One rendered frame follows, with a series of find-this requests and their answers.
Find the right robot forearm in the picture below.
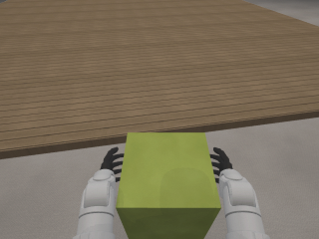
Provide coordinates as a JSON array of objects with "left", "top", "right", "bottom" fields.
[{"left": 218, "top": 168, "right": 270, "bottom": 239}]

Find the left robot hand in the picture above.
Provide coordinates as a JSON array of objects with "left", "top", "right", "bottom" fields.
[{"left": 100, "top": 147, "right": 124, "bottom": 182}]

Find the right robot hand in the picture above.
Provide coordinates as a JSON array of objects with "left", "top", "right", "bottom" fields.
[{"left": 209, "top": 147, "right": 233, "bottom": 183}]

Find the left robot forearm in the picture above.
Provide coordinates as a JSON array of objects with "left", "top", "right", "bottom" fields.
[{"left": 72, "top": 168, "right": 117, "bottom": 239}]

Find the carton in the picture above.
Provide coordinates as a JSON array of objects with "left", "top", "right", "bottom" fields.
[{"left": 116, "top": 132, "right": 221, "bottom": 239}]

